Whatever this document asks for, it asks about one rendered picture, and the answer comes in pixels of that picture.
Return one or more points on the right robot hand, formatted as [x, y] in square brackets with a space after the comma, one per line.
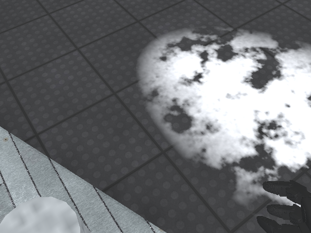
[300, 217]

